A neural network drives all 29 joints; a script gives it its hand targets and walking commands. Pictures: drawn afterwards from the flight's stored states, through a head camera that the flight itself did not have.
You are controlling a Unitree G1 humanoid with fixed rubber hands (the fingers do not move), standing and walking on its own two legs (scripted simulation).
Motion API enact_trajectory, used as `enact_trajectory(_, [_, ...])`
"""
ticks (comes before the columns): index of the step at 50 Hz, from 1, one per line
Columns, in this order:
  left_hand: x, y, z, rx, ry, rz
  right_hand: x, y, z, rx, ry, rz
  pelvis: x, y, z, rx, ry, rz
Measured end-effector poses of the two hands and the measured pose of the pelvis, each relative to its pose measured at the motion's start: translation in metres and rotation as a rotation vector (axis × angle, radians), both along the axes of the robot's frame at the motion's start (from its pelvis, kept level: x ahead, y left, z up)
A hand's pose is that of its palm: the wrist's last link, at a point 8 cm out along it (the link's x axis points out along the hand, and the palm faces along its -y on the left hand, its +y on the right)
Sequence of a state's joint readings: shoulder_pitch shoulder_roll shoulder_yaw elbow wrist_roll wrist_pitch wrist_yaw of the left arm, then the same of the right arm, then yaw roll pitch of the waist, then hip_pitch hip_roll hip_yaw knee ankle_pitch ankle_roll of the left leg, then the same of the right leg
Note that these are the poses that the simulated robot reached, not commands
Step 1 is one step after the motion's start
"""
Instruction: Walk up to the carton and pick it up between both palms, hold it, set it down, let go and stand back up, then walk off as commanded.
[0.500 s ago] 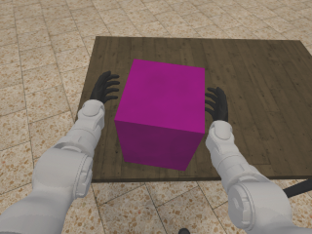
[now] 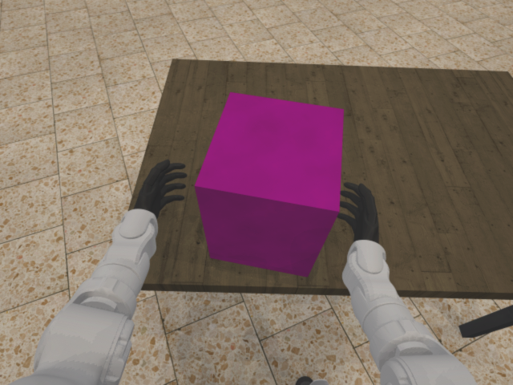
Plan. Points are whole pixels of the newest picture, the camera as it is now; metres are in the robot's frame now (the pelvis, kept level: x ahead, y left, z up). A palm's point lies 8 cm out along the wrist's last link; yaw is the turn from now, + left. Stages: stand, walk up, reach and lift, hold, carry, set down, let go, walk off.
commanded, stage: set down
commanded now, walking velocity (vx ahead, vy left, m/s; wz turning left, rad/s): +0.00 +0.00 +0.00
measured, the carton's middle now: (271, 190) +0.47 -0.03 -0.01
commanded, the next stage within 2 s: none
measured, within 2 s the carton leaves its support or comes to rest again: neither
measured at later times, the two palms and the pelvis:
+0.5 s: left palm (124, 247) +0.35 +0.21 +0.01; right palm (363, 264) +0.31 -0.16 +0.01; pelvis +0.00 -0.02 +0.01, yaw +2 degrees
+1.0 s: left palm (103, 301) +0.27 +0.23 -0.01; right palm (366, 305) +0.25 -0.15 -0.01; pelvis +0.01 -0.01 +0.02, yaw +2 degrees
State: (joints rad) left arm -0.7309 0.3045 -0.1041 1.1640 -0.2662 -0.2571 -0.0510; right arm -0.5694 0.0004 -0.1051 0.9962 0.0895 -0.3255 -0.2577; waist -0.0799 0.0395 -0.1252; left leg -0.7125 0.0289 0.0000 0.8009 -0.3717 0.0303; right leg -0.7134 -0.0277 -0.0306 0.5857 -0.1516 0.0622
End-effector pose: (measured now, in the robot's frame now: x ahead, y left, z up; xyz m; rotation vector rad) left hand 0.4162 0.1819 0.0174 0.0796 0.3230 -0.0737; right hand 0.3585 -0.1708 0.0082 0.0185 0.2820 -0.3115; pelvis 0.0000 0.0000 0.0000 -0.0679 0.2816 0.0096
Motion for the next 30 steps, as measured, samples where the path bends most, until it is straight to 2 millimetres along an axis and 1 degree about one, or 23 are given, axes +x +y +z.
enact_trajectory(6, [-0.020,0.005,-0.007,-0.006,0.028,0.001,-0.016,0.000,-0.006,-0.016,0.006,0.005,0.002,-0.006,0.004,0.004,-0.038,0.009])
enact_trajectory(10, [-0.034,0.011,-0.005,-0.009,0.009,-0.005,-0.029,0.001,-0.004,-0.017,-0.016,-0.001,0.004,-0.010,0.006,0.003,-0.059,0.015])
enact_trajectory(17, [-0.054,0.024,-0.005,0.002,0.033,0.013,-0.049,0.006,-0.007,-0.028,0.018,-0.006,0.003,-0.017,0.010,0.004,-0.103,0.027])
enact_trajectory(21, [-0.062,0.030,-0.006,-0.010,0.034,0.030,-0.052,0.010,-0.004,-0.023,0.016,-0.003,0.002,-0.019,0.010,0.006,-0.114,0.034])
enact_trajectory(26, [-0.072,0.030,-0.008,-0.003,0.035,0.025,-0.054,0.015,0.002,-0.027,-0.005,0.004,0.000,-0.020,0.011,0.003,-0.130,0.035])
enact_trajectory(30, [-0.080,0.029,-0.011,-0.007,0.037,0.020,-0.060,0.015,-0.002,-0.027,0.009,-0.007,-0.001,-0.019,0.011,0.001,-0.149,0.037])
